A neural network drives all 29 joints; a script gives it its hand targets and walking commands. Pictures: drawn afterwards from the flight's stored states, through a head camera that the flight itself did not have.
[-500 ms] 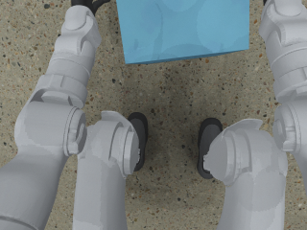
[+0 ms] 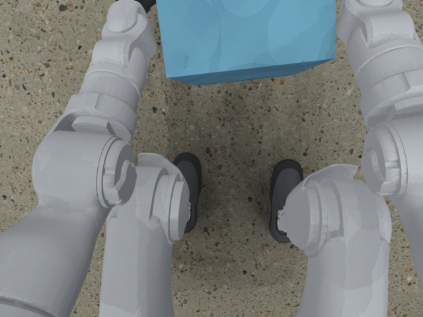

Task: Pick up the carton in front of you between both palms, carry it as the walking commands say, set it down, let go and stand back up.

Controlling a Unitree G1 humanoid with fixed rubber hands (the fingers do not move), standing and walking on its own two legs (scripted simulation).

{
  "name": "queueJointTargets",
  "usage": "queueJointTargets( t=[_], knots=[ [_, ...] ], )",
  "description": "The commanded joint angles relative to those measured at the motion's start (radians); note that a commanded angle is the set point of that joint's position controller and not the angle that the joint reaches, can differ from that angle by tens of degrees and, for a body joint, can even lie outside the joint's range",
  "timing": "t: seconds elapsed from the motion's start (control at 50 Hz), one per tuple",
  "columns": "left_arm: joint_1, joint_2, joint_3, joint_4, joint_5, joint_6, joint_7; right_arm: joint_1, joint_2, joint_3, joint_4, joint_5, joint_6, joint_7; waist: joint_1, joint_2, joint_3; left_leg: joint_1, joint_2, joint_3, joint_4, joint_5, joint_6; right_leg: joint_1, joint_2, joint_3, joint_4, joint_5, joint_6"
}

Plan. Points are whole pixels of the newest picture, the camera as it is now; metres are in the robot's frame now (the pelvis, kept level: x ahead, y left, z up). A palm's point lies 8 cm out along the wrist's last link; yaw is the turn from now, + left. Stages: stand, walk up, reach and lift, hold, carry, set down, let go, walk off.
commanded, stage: reach and lift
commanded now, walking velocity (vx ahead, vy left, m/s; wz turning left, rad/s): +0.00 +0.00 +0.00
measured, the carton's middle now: (241, 12) +0.54 +0.00 -0.24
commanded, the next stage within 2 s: none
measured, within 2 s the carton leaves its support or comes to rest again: leaves its support in 0.12 s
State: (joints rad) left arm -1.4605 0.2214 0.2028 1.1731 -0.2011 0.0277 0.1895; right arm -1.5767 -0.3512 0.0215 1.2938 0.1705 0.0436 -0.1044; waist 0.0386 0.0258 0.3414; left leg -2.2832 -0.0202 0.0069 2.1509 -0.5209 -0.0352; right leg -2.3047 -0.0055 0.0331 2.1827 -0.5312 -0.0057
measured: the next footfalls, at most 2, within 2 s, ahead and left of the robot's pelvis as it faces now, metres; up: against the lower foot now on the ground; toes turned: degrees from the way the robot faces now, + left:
none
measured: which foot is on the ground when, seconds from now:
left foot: down 0.00-1.00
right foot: down 0.00-1.00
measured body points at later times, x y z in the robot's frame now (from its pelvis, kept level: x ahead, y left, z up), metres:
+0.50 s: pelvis +0.00 +0.01 +0.07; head +0.27 -0.02 +0.43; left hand +0.52 +0.13 -0.01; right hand +0.52 -0.18 -0.01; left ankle +0.13 +0.13 -0.33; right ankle +0.12 -0.12 -0.33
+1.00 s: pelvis +0.03 +0.01 +0.18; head +0.23 -0.02 +0.58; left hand +0.49 +0.13 +0.14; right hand +0.48 -0.17 +0.13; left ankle +0.13 +0.13 -0.33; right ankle +0.12 -0.12 -0.33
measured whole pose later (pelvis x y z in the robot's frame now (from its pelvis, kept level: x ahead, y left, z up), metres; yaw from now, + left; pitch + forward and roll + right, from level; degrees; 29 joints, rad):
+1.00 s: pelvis +0.03 +0.01 +0.18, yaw -5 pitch +38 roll +1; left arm -0.79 -0.08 0.44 0.58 0.16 0.38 0.08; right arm -0.83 0.02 -0.37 0.64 -0.18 0.39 -0.04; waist 0.02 0.01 -0.23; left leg -1.74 -0.05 -0.04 1.59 -0.51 -0.03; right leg -1.76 0.04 0.05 1.58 -0.49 0.02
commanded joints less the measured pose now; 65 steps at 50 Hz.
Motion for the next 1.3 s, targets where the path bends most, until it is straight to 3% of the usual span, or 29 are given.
queueJointTargets(
  t=[0.0,0.12,0.18,0.2,0.22,0.24,0.3,0.4,0.44,0.48,0.58,0.68,0.88,1.0,1.14,1.28],
  knots=[
    [-0.529,-0.831,-0.208,-0.239,0.02,0.036,-0.261,-0.412,0.895,0.119,-0.236,-0.018,0.028,0.229,0.003,-0.103,-1.121,0.496,-0.112,0.083,-0.113,0.219,0.006,0.587,0.105,-0.05,-0.151,0.22,-0.004],
    [-0.555,-1.036,-0.318,-0.431,-0.087,0.083,-0.279,-0.479,1.074,0.223,-0.52,0.067,0.063,0.233,0.003,-0.112,-1.613,0.677,-0.125,0.11,-0.093,0.393,0.006,0.841,0.122,-0.088,-0.127,0.412,0.002],
    [-0.553,-1.107,-0.367,-0.569,-0.09,0.126,-0.282,-0.488,1.152,0.259,-0.691,0.063,0.105,0.221,-0.006,-0.132,-1.828,0.709,-0.138,0.113,-0.11,0.448,-0.002,0.989,0.138,-0.097,-0.146,0.499,0.011],
    [-0.558,-1.115,-0.377,-0.622,-0.075,0.142,-0.285,-0.46,1.183,0.261,-0.722,0.051,0.125,0.219,-0.009,-0.137,-1.858,0.698,-0.142,0.113,-0.124,0.444,-0.004,1.021,0.144,-0.097,-0.157,0.509,0.013],
    [-0.577,-1.109,-0.384,-0.669,-0.06,0.148,-0.289,-0.403,1.233,0.25,-0.739,0.041,0.141,0.217,-0.023,-0.139,-1.874,0.728,-0.146,0.118,-0.132,0.398,0.0,0.977,0.152,-0.103,-0.181,0.425,0.012],
    [-0.542,-1.134,-0.382,-0.68,-0.037,0.171,-0.295,-0.383,1.233,0.245,-0.727,0.013,0.161,0.223,-0.009,-0.116,-1.808,0.682,-0.146,0.114,-0.165,0.384,-0.004,0.961,0.15,-0.101,-0.202,0.427,0.014],
    [-0.482,-1.158,-0.382,-0.689,0.011,0.217,-0.315,-0.255,1.3,0.191,-0.665,-0.051,0.217,0.239,-0.02,-0.099,-1.709,0.62,-0.152,0.107,-0.232,0.309,-0.004,0.896,0.158,-0.104,-0.25,0.38,0.013],
    [-0.332,-1.178,-0.208,-0.48,0.198,0.272,-0.333,-0.148,1.337,0.037,-0.464,-0.183,0.268,0.283,0.028,-0.087,-1.344,0.56,-0.15,0.094,-0.366,0.073,0.017,0.65,0.16,-0.1,-0.391,0.096,0.01],
    [-0.3,-1.164,-0.126,-0.424,0.264,0.282,-0.341,-0.151,1.324,-0.024,-0.418,-0.226,0.275,0.298,0.047,-0.098,-1.284,0.552,-0.149,0.09,-0.406,0.04,0.025,0.625,0.163,-0.095,-0.435,0.046,0.011],
    [-0.295,-1.181,-0.104,-0.412,0.291,0.286,-0.347,-0.146,1.325,-0.057,-0.406,-0.254,0.277,0.304,0.039,-0.102,-1.299,0.567,-0.15,0.087,-0.443,0.038,0.025,0.656,0.166,-0.093,-0.473,0.046,0.012],
    [-0.305,-1.244,-0.153,-0.449,0.274,0.299,-0.368,-0.124,1.334,-0.07,-0.444,-0.281,0.281,0.301,-0.008,-0.073,-1.434,0.657,-0.157,0.08,-0.508,0.084,0.016,0.778,0.17,-0.095,-0.539,0.109,0.009],
    [-0.262,-1.315,-0.259,-0.512,0.224,0.326,-0.379,-0.087,1.376,0.01,-0.536,-0.254,0.298,0.303,-0.033,-0.031,-1.561,0.788,-0.16,0.074,-0.568,0.149,0.004,0.895,0.176,-0.1,-0.591,0.176,0.006],
    [-0.079,-1.362,-0.385,-0.585,0.18,0.354,-0.381,0.046,1.484,0.18,-0.657,-0.168,0.334,0.317,-0.004,-0.057,-1.558,0.969,-0.158,0.05,-0.703,0.221,0.006,1.097,0.179,-0.078,-0.719,0.251,0.026],
    [0.035,-1.369,-0.376,-0.559,0.2,0.343,-0.386,0.158,1.507,0.178,-0.643,-0.189,0.326,0.306,-0.009,-0.072,-1.423,1.042,-0.16,0.031,-0.803,0.203,0.011,1.193,0.175,-0.057,-0.83,0.242,0.028],
    [0.15,-1.383,-0.37,-0.539,0.224,0.327,-0.391,0.288,1.512,0.156,-0.636,-0.228,0.308,0.296,-0.029,-0.046,-1.302,1.177,-0.156,0.002,-0.937,0.208,0.015,1.323,0.167,-0.027,-0.968,0.251,0.017],
    [0.281,-1.399,-0.393,-0.548,0.24,0.318,-0.39,0.407,1.526,0.182,-0.666,-0.232,0.298,0.302,-0.028,-0.029,-1.215,1.352,-0.142,-0.03,-1.077,0.26,0.023,1.475,0.158,0.002,-1.1,0.297,0.009]
  ],
)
